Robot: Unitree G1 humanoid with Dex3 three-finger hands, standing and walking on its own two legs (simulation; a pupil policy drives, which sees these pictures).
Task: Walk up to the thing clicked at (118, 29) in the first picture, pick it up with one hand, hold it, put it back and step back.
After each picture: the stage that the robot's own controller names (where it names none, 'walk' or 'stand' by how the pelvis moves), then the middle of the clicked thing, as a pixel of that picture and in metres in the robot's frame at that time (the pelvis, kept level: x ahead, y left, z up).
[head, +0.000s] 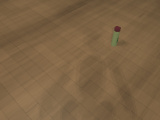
stand; (115, 36) +1.48 -0.39 -0.65
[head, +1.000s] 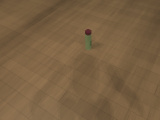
walk; (88, 40) +1.39 +0.04 -0.62
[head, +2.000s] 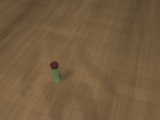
walk; (56, 72) +0.89 +0.29 -0.65
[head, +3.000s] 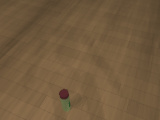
walk; (65, 100) +0.60 +0.18 -0.64
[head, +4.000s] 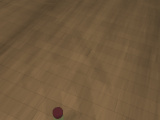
stand; (58, 118) +0.47 +0.15 -0.64
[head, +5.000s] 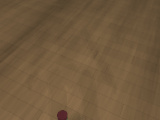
stand; out of the picture +0.46 +0.13 -0.65
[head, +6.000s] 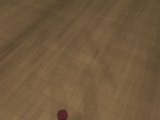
stand; out of the picture +0.45 +0.13 -0.65
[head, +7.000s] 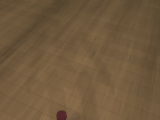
stand; out of the picture +0.46 +0.15 -0.66
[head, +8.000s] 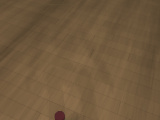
stand; out of the picture +0.45 +0.16 -0.66
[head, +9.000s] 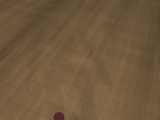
go down; out of the picture +0.44 +0.16 -0.66
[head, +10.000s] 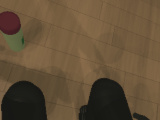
go down; (13, 35) +0.51 +0.23 -0.26
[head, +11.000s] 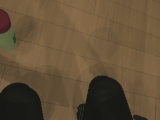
close in; (4, 33) +0.51 +0.24 -0.24
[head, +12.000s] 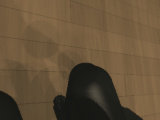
close in; out of the picture +0.50 +0.28 -0.16
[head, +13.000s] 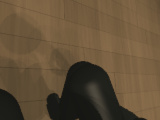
lift; out of the picture +0.49 +0.29 -0.17
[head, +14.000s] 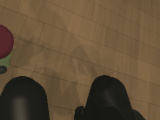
lift; out of the picture +0.38 +0.25 -0.08
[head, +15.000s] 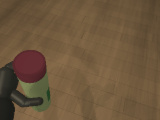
hold; (36, 86) +0.31 +0.15 +0.07
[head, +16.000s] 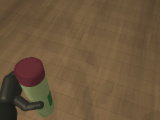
hold; (38, 92) +0.31 +0.15 +0.02
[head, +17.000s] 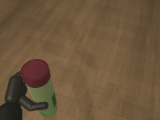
crouch; (43, 92) +0.31 +0.13 +0.02
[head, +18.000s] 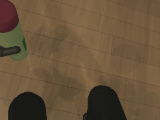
crouch; (11, 37) +0.47 +0.18 -0.05
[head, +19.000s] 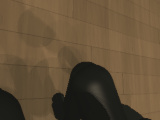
lower; out of the picture +0.45 +0.27 -0.18
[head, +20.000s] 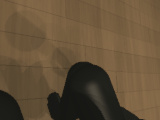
lower; out of the picture +0.46 +0.28 -0.17
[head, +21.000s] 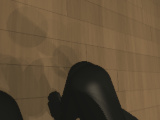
lower; out of the picture +0.47 +0.29 -0.18
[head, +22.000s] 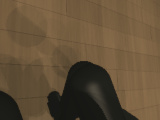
lower; out of the picture +0.47 +0.29 -0.18
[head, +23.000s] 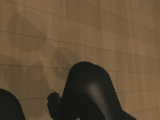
loosen; out of the picture +0.46 +0.27 -0.18
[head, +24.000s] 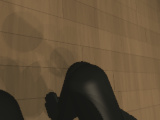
withdraw; out of the picture +0.46 +0.27 -0.18
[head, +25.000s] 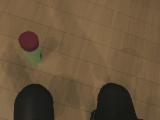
walk; (32, 51) +0.48 +0.20 -0.27
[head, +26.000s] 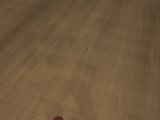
stand; out of the picture +0.41 +0.14 -0.59
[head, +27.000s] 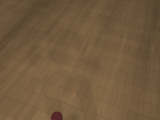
stand; out of the picture +0.42 +0.16 -0.60
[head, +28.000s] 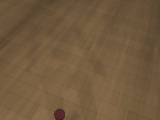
stand; out of the picture +0.43 +0.14 -0.62
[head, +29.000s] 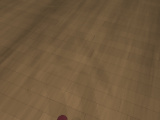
walk; out of the picture +0.43 +0.14 -0.66
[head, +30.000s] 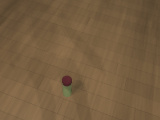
walk; (67, 87) +0.59 +0.09 -0.63
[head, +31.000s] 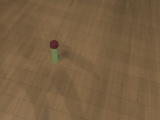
walk; (54, 52) +0.92 +0.21 -0.63
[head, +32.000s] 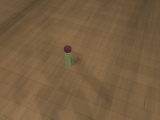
stand; (68, 57) +1.08 +0.16 -0.64
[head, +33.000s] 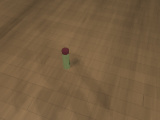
stand; (66, 58) +1.09 +0.17 -0.66
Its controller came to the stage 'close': yes
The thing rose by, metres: 0.68
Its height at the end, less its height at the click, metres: +0.00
